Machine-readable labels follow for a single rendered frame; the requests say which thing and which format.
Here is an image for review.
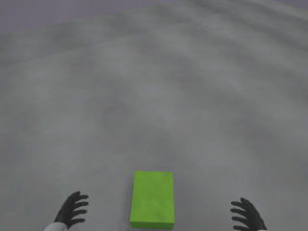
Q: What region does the left robot hand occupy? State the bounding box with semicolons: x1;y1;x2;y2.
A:
54;191;89;229

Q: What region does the carton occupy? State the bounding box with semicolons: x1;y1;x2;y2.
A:
130;170;175;229

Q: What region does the right robot hand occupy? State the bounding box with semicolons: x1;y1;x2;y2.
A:
230;197;267;231

